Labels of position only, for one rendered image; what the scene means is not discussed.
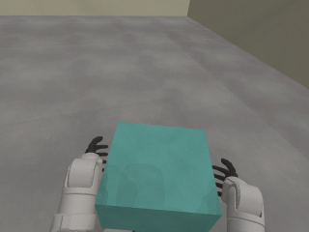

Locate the right robot hand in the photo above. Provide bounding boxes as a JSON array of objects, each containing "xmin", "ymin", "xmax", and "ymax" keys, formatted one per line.
[{"xmin": 212, "ymin": 159, "xmax": 239, "ymax": 197}]

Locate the carton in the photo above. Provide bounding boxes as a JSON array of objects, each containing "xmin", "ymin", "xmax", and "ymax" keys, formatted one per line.
[{"xmin": 95, "ymin": 122, "xmax": 222, "ymax": 232}]

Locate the left robot hand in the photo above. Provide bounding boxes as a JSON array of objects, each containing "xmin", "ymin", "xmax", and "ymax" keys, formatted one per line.
[{"xmin": 85, "ymin": 136, "xmax": 108, "ymax": 172}]

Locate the robot right forearm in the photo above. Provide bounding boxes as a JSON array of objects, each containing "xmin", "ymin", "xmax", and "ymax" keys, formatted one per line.
[{"xmin": 221, "ymin": 176, "xmax": 265, "ymax": 232}]

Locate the robot left forearm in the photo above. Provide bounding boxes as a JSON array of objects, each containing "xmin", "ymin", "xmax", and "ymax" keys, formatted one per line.
[{"xmin": 49, "ymin": 152, "xmax": 103, "ymax": 232}]

